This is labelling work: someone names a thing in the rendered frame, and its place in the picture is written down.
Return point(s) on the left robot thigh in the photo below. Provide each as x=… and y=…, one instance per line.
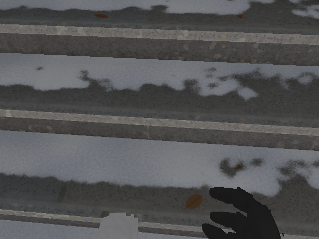
x=119, y=226

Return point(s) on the right robot hand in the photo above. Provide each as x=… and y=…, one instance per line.
x=259, y=223

